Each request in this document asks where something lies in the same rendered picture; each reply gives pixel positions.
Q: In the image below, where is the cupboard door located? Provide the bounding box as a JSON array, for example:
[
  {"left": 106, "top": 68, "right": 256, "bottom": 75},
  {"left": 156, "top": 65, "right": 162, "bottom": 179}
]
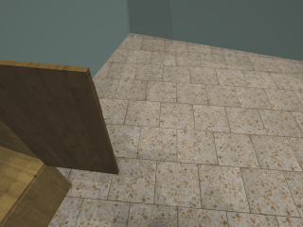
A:
[{"left": 0, "top": 60, "right": 119, "bottom": 175}]

